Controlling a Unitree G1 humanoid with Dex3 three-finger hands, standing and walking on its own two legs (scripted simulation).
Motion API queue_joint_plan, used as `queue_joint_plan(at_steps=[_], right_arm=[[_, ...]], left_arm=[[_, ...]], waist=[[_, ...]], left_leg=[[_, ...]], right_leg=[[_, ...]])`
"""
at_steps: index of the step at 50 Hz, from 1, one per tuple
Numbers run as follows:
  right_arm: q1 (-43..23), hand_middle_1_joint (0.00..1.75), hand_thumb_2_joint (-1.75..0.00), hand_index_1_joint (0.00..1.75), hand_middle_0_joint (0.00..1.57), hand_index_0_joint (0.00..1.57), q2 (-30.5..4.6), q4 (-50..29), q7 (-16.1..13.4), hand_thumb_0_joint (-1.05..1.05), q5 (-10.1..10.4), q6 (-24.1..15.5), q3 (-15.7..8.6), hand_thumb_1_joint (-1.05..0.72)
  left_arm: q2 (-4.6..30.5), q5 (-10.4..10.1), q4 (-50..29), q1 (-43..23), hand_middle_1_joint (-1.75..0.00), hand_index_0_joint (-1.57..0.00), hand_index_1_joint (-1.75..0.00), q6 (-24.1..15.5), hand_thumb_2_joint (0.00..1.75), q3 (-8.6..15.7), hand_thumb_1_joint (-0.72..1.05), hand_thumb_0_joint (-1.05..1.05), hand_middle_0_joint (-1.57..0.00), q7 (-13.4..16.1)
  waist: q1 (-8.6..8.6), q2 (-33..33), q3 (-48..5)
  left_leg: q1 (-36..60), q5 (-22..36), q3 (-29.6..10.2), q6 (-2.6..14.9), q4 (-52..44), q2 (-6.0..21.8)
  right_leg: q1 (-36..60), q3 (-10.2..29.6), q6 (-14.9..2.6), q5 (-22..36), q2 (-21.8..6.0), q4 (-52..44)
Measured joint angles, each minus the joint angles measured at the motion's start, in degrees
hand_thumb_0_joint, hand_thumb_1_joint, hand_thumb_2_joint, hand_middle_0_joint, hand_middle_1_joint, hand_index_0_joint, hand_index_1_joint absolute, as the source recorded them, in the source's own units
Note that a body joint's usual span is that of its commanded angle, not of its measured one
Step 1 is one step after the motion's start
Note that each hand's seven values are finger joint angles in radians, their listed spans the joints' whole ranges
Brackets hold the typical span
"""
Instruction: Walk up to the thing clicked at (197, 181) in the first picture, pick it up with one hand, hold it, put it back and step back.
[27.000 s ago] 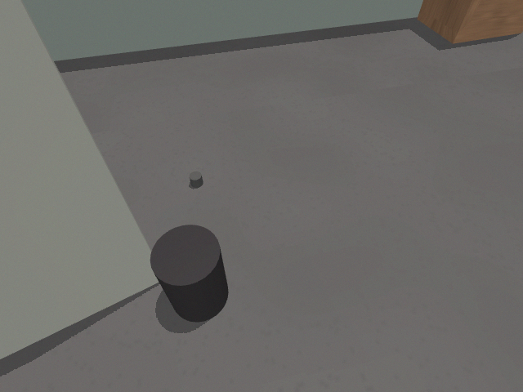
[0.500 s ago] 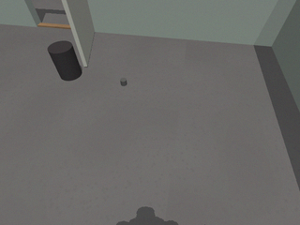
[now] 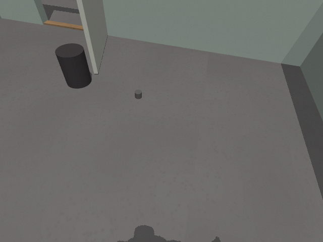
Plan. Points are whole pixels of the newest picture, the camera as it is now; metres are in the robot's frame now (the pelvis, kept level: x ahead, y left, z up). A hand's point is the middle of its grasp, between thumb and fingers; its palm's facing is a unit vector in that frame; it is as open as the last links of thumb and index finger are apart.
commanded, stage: walk up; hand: left
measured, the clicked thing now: (138, 94) +1.41 +0.19 -0.74
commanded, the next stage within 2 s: none
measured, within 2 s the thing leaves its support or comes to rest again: neither
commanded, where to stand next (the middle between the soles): +1.04 -0.05 m, yaw -1 degrees
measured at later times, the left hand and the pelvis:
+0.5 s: hand (101, 162) +0.37 +0.21 -0.11, palm faces -0.05 -0.93 -0.35, open 7.4 cm; pelvis +0.24 -0.04 +0.00, yaw -2 degrees
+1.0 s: hand (97, 129) +0.54 +0.26 -0.15, palm faces -0.10 -0.94 -0.33, open 7.4 cm; pelvis +0.48 -0.01 +0.00, yaw -3 degrees
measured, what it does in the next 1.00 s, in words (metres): walks ahead: right foot, then left foot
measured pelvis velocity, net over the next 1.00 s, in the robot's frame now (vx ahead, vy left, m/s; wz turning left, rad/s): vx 0.48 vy -0.01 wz -0.05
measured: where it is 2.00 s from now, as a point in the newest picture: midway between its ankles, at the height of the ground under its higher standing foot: (166, 147)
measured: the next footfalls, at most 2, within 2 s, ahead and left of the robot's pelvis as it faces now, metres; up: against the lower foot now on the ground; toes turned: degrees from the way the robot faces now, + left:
right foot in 0.34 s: +0.33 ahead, -0.15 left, +0.00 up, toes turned -6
left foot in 0.78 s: +0.54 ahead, +0.11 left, +0.00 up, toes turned +4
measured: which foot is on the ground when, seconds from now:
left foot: down 0.00-0.38, up 0.40-0.76, down 0.78-1.00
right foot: up 0.00-0.32, down 0.34-0.80, up 0.82-1.00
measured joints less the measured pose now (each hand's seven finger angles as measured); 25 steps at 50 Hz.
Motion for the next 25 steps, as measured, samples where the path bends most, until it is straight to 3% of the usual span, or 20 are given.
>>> queue_joint_plan(at_steps=[3, 8, 12, 16, 18, 19, 22, 25], right_arm=[[1.88, 0.30, -0.89, 0.30, 0.21, 0.20, 0.76, -0.52, -0.32, 0.01, 0.55, 0.05, 1.05, -0.90], [4.66, 0.30, -0.89, 0.30, 0.21, 0.20, 1.28, -1.33, -0.29, 0.01, 0.84, -0.31, 1.72, -0.90], [6.46, 0.30, -0.89, 0.30, 0.21, 0.20, 1.09, -1.90, -0.19, 0.01, 0.99, -0.09, 1.95, -0.90], [8.42, 0.30, -0.89, 0.30, 0.21, 0.20, 0.63, -2.39, -0.62, 0.01, 0.92, 0.60, 1.89, -0.90], [8.91, 0.30, -0.89, 0.30, 0.21, 0.20, 0.05, -2.31, -1.01, 0.01, 0.80, 1.18, 1.77, -0.90], [8.50, 0.30, -0.89, 0.30, 0.21, 0.20, 0.05, -2.05, -1.27, 0.01, 0.96, 1.66, 1.78, -0.90], [6.67, 0.30, -0.89, 0.30, 0.21, 0.20, 0.70, -1.81, -1.54, 0.01, 1.52, 2.43, 2.55, -0.90], [5.24, 0.30, -0.89, 0.30, 0.21, 0.20, 0.19, -2.41, -1.09, 0.01, 1.79, 2.07, 2.84, -0.90]], left_arm=[[-0.05, -0.47, -1.06, -0.69, -0.30, -0.20, -0.30, -1.02, 0.90, -0.38, 0.91, 0.01, -0.20, -0.60], [-0.90, -0.13, -2.87, -2.46, -0.30, -0.20, -0.30, -1.01, 0.90, -0.72, 0.91, 0.01, -0.20, -1.85], [-1.81, 0.09, -4.09, -4.73, -0.30, -0.21, -0.30, -0.67, 0.90, -0.87, 0.91, 0.01, -0.21, -2.60], [-2.86, -0.11, -5.28, -7.28, -0.30, -0.21, -0.30, -0.88, 0.90, -0.79, 0.91, 0.01, -0.21, -2.64], [-3.79, -0.16, -6.06, -8.67, -0.30, -0.21, -0.30, -1.55, 0.90, -0.42, 0.91, 0.01, -0.21, -2.21], [-4.33, -0.09, -6.78, -9.40, -0.30, -0.21, -0.30, -2.06, 0.90, -0.25, 0.91, 0.01, -0.21, -1.89], [-5.11, -1.07, -9.29, -9.76, -0.30, -0.21, -0.30, -3.50, 0.90, -0.49, 0.91, 0.01, -0.21, -1.15], [-6.02, -1.38, -10.06, -8.09, -0.30, -0.21, -0.30, -3.82, 0.90, -1.09, 0.90, 0.01, -0.21, -0.47]], waist=[[-0.23, -0.95, -0.04], [-1.14, -0.69, 0.94], [-1.96, 0.40, 1.92], [-3.07, 2.13, 2.08], [-3.28, 4.53, 2.50], [-3.30, 5.76, 3.12], [-2.09, 5.21, 3.99], [-1.22, 5.62, 3.22]], left_leg=[[4.87, 0.56, 1.07, 0.12, -5.36, -0.83], [12.20, -0.14, 2.10, 0.29, -11.63, -1.75], [16.65, -2.79, 2.66, -0.59, -13.28, -1.90], [19.47, -8.35, 2.45, -2.06, -10.50, -1.11], [18.80, -13.06, 1.82, -2.08, -3.81, 1.33], [16.34, -13.43, 1.07, -1.14, 3.47, 2.94], [5.10, -11.90, -3.65, 0.43, 27.67, 0.44], [-3.84, -7.01, -4.69, 0.92, 33.59, 0.65]], right_leg=[[-6.11, -0.36, 1.01, 5.16, -0.58, 0.68], [-11.42, -1.68, 3.13, 10.79, -3.27, -9.69], [-12.31, -3.63, 2.44, 16.37, -4.87, -19.19], [-9.50, -5.48, 0.82, 18.03, -4.16, -24.77], [-7.53, -6.85, 0.84, 18.81, -2.19, -24.59], [-7.20, -7.78, 0.99, 17.02, -1.29, -22.73], [-4.97, -7.62, 0.57, 13.26, -1.39, -21.39], [-0.48, -7.65, 0.20, 12.90, -1.02, -25.72]])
